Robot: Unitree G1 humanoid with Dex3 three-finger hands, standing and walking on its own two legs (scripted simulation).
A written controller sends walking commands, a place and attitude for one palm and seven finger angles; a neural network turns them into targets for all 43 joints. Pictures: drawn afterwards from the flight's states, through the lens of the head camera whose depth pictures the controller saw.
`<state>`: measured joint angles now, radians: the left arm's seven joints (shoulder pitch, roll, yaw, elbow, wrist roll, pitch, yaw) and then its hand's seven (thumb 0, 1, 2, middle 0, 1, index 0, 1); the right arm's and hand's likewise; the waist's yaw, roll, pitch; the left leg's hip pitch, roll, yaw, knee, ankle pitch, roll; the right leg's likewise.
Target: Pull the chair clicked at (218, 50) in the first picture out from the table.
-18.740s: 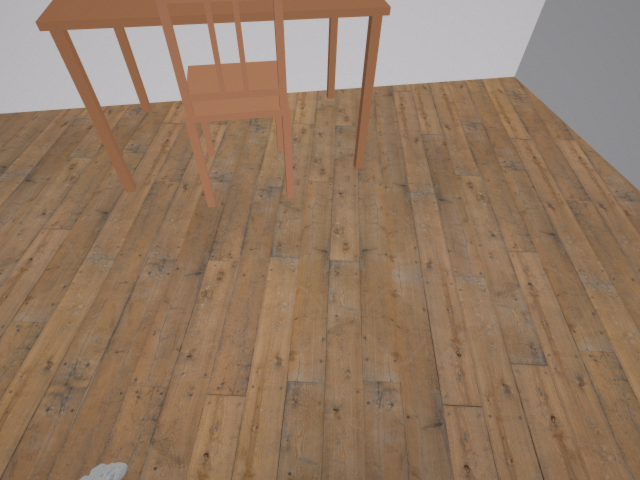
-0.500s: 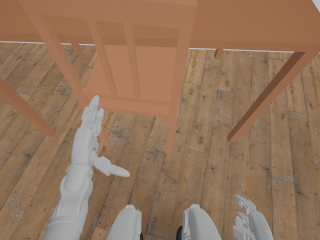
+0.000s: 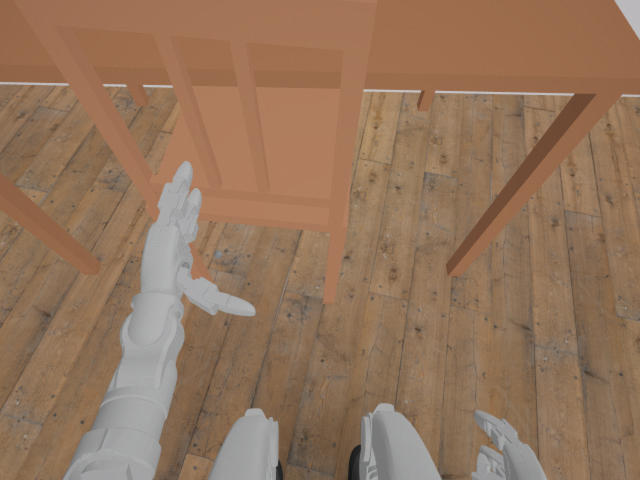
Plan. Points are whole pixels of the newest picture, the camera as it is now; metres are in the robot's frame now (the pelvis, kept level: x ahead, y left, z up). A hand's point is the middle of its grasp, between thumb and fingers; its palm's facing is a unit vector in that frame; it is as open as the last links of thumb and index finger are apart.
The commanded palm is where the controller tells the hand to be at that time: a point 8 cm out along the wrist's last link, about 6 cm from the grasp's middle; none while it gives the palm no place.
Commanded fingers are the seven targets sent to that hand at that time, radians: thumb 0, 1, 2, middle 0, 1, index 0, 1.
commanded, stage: push the fingers through the gap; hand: left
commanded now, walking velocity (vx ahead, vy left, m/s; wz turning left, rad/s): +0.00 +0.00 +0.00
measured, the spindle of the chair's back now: (195, 124) +0.58 +0.18 +0.03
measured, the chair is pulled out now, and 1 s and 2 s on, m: -0.09 -0.09 -0.09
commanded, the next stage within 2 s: hook a spindle and tug to test in 1.06 s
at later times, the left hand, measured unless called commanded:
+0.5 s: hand (222, 221) +0.43 +0.13 +0.02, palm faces +0.00 -1.00 -0.04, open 17.0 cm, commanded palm +0.41 +0.18 +0.02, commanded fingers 0.00 -0.50 0.30 -0.06 -0.08 -0.06 -0.08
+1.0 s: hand (229, 205) +0.46 +0.12 +0.02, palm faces +0.02 -1.00 -0.04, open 16.9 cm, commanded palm +0.43 +0.18 +0.02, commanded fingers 0.00 -0.50 0.30 -0.06 -0.08 -0.06 -0.08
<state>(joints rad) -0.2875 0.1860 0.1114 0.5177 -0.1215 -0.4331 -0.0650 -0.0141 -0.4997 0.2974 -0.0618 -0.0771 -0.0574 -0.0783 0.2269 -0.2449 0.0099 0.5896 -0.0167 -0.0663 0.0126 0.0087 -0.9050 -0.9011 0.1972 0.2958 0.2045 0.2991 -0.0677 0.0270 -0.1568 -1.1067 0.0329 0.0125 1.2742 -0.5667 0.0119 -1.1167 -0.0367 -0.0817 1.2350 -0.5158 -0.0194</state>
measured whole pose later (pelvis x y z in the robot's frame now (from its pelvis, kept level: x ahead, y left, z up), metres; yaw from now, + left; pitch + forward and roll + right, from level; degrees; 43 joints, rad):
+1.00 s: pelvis +0.00 +0.00 +0.00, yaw -1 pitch +26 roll -1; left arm -0.61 0.23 0.25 0.87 -0.06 -0.51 -0.02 -0.01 -0.50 0.30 -0.06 -0.08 -0.06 -0.08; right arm 0.29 -0.24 0.01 0.63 -0.04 -0.02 0.04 0.01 -0.91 -0.90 0.20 0.30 0.20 0.30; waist -0.13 0.03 -0.15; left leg -1.17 0.04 0.03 1.28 -0.56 0.02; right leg -1.19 -0.02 -0.06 1.23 -0.50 -0.01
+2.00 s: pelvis +0.00 +0.01 +0.00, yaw -1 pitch +25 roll -2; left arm -0.59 0.22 0.22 0.85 -0.07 -0.52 -0.02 0.00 0.53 0.74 -0.50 -1.43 -0.49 -1.43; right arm 0.27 -0.24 0.00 0.63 -0.04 -0.02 0.04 0.01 -0.91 -0.90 0.20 0.30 0.20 0.30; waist -0.12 0.03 -0.16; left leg -1.16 0.04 0.03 1.28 -0.56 0.02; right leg -1.18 -0.02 -0.06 1.24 -0.50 -0.01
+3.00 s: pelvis +0.00 +0.00 +0.00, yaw +0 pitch +24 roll -1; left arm -0.44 0.19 0.13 0.70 -0.07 -0.49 -0.02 0.01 0.35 0.63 -0.50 -1.44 -0.50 -1.45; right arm 0.24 -0.25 0.00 0.60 -0.03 -0.02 0.03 0.01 -0.91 -0.90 0.20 0.30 0.20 0.30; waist -0.09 0.03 -0.16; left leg -1.13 0.03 0.02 1.27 -0.56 0.01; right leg -1.15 -0.03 -0.07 1.24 -0.51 -0.02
